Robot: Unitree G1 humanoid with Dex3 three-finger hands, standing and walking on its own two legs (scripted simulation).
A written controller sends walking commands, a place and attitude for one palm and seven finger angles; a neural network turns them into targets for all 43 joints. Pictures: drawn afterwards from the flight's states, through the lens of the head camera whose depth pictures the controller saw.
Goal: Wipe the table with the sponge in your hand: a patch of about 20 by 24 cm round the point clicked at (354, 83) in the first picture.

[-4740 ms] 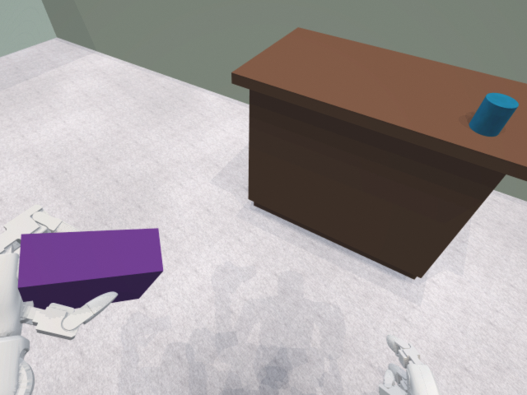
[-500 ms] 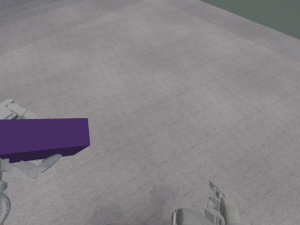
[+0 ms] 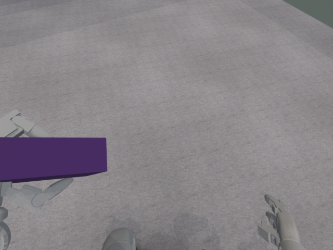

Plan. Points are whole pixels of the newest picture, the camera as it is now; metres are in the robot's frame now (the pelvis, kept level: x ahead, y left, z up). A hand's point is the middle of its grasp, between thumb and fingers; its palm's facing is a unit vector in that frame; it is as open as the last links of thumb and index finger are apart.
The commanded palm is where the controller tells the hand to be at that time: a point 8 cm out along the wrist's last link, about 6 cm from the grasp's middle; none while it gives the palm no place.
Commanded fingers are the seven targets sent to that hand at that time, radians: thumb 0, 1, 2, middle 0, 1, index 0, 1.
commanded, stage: turn to face it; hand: left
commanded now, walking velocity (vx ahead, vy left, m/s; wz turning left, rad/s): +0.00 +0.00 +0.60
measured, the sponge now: (69, 160) +0.24 +0.18 +0.15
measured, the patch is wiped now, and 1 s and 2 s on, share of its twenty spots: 0.00 0.00 0.00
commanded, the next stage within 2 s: none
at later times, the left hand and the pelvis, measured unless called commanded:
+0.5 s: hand (45, 149) +0.25 +0.20 +0.18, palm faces +0.45 -0.77 -0.45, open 9.6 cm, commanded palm +0.20 +0.24 +0.18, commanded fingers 0.00 0.10 1.30 -1.20 -1.60 -1.20 -1.60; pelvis +0.03 -0.04 -0.02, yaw +0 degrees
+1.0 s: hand (121, 158) +0.24 +0.09 +0.17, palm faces +0.15 -0.89 -0.44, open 9.6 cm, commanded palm +0.20 +0.14 +0.18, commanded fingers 0.00 0.10 1.30 -1.20 -1.60 -1.20 -1.60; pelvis -0.04 -0.08 +0.00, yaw -18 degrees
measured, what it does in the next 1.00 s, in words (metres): steps on the spot, turning right: left foot, then right foot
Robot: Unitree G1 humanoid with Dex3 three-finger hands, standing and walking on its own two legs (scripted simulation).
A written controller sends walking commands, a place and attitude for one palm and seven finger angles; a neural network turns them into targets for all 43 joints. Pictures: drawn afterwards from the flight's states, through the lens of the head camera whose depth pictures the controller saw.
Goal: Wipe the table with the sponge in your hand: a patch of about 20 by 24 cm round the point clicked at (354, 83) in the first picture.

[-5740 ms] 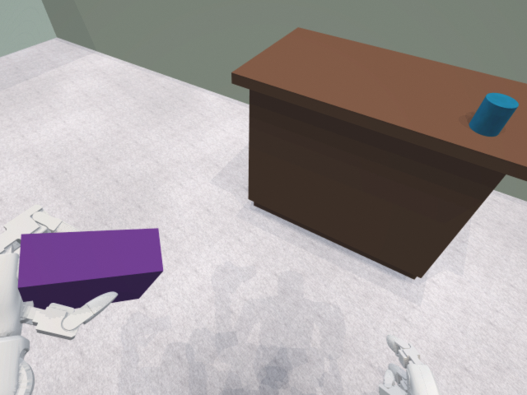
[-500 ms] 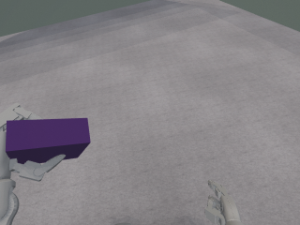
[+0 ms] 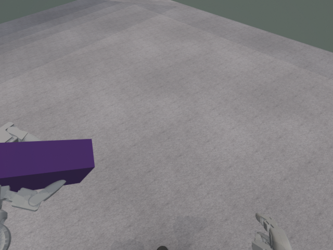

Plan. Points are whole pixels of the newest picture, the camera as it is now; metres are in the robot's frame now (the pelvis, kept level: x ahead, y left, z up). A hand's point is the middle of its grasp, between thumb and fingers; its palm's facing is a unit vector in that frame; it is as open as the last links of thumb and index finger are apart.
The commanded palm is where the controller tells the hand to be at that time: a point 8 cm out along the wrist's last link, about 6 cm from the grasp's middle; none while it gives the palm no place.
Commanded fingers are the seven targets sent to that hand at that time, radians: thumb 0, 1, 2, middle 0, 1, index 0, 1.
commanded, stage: turn to face it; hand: left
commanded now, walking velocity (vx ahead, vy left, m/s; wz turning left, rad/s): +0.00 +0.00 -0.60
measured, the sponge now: (61, 165) +0.23 +0.21 +0.15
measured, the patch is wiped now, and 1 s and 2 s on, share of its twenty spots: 0.00 0.00 0.00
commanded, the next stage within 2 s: none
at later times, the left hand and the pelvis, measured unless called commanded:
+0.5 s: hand (149, 173) +0.22 +0.05 +0.17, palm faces +0.02 -0.85 -0.53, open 9.6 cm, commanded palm +0.17 +0.12 +0.18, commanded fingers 0.00 0.10 1.30 -1.20 -1.60 -1.20 -1.60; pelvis -0.07 -0.10 +0.00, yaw -18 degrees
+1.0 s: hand (240, 212) +0.17 -0.09 +0.17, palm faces -0.20 -0.85 -0.49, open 9.6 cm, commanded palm +0.14 +0.00 +0.18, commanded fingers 0.00 0.10 1.30 -1.20 -1.60 -1.20 -1.60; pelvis -0.16 -0.13 -0.02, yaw -36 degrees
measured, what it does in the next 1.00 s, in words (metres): walks backwards, turning right: right foot, then left foot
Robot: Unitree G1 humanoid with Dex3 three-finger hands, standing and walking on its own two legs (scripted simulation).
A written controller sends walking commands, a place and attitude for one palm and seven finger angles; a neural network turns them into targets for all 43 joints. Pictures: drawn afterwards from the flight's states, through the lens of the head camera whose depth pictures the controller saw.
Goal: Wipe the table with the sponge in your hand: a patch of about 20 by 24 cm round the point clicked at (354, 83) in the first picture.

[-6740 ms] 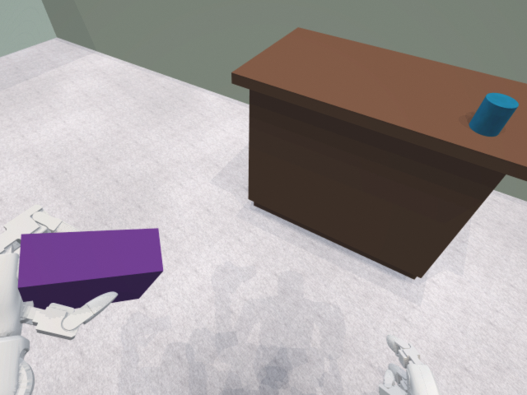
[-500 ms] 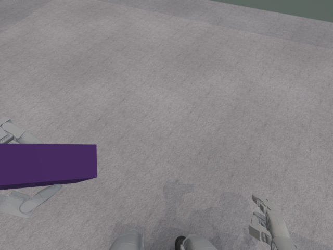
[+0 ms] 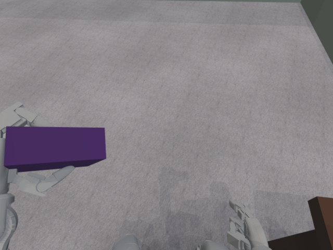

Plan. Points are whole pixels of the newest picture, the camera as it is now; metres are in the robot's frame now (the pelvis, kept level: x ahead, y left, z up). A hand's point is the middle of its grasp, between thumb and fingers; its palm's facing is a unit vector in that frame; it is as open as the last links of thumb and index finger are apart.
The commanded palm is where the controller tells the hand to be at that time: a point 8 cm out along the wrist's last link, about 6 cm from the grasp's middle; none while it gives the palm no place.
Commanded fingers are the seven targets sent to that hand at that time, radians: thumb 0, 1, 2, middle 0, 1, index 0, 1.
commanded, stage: turn to face it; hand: left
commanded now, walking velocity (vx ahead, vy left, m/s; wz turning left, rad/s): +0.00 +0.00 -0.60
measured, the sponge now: (70, 150) +0.26 +0.19 +0.16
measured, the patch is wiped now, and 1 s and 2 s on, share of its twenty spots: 0.00 0.00 0.00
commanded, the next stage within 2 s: none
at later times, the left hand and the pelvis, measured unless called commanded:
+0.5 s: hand (67, 176) +0.20 +0.16 +0.18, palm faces +0.18 -0.90 -0.40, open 9.6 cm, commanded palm +0.16 +0.21 +0.20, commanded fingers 0.00 0.10 1.30 -1.20 -1.60 -1.20 -1.60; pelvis -0.07 -0.02 +0.01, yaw -16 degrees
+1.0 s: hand (148, 211) +0.16 +0.04 +0.19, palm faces -0.19 -0.82 -0.54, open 9.6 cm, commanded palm +0.15 +0.10 +0.20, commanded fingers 0.00 0.10 1.30 -1.20 -1.60 -1.20 -1.60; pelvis -0.14 -0.04 +0.01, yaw -34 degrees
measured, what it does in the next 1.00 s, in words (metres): walks backwards, turning right: left foot, then right foot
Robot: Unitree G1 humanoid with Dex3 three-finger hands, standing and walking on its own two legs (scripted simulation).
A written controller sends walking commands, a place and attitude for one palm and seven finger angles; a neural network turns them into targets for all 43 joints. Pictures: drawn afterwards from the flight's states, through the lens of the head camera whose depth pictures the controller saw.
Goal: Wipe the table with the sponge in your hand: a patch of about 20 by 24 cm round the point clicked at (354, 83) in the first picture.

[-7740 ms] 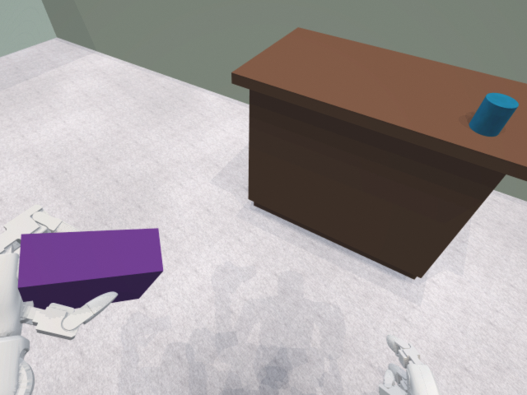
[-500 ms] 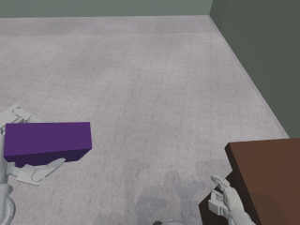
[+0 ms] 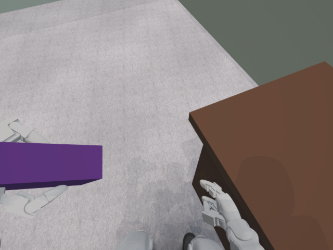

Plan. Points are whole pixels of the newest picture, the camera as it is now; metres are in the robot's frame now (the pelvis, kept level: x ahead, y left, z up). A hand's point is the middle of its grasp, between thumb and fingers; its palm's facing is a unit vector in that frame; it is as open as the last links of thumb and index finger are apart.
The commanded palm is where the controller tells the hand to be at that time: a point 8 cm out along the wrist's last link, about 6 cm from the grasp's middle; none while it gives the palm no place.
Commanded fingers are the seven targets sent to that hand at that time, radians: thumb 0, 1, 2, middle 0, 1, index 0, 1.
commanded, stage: turn to face it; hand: left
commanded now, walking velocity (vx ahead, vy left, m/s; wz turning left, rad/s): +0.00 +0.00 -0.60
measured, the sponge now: (64, 168) +0.22 +0.20 +0.15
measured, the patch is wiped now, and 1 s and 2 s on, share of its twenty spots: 0.00 0.00 0.00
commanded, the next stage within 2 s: none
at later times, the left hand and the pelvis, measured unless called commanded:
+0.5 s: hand (117, 155) +0.24 +0.10 +0.18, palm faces +0.05 -0.83 -0.56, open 9.6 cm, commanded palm +0.19 +0.17 +0.19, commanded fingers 0.00 0.10 1.30 -1.20 -1.60 -1.20 -1.60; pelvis -0.06 -0.04 +0.00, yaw -19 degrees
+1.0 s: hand (141, 176) +0.21 +0.06 +0.18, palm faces -0.11 -0.92 -0.38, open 9.6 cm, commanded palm +0.18 +0.13 +0.19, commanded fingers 0.00 0.10 1.30 -1.20 -1.60 -1.20 -1.60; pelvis -0.11 -0.01 +0.01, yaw -34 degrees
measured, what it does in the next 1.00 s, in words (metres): walks backwards, turning right: left foot, then right foot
